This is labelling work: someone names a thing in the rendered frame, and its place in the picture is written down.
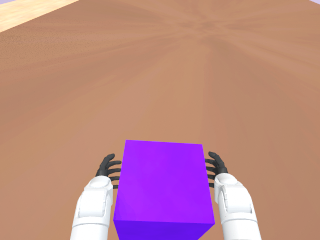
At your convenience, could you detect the robot left hand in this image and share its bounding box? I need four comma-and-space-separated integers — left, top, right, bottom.
95, 153, 122, 189

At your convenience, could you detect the robot right forearm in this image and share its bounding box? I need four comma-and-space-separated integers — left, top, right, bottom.
214, 173, 262, 240

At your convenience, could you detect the robot right hand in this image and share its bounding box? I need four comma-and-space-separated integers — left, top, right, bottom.
204, 151, 228, 188

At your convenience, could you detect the carton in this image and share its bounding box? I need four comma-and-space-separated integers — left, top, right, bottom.
113, 140, 215, 240

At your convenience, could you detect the robot left forearm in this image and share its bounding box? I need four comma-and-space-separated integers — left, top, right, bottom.
70, 175, 113, 240

